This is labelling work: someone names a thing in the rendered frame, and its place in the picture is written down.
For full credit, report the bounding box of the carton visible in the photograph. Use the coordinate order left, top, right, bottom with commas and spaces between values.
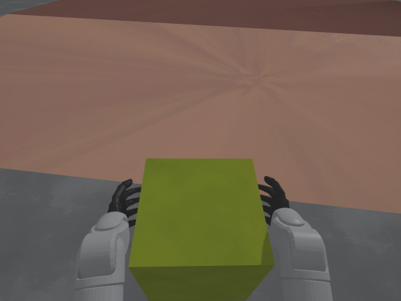
128, 158, 275, 301

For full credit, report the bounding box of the robot left forearm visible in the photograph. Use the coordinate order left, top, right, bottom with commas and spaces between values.
73, 211, 131, 301

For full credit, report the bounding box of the robot right forearm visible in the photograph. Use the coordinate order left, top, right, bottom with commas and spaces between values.
271, 208, 333, 301

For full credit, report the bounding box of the right robot hand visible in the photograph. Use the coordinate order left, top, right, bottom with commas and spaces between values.
258, 176, 289, 226

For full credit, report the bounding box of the left robot hand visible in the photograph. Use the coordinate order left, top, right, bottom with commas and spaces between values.
108, 179, 142, 227

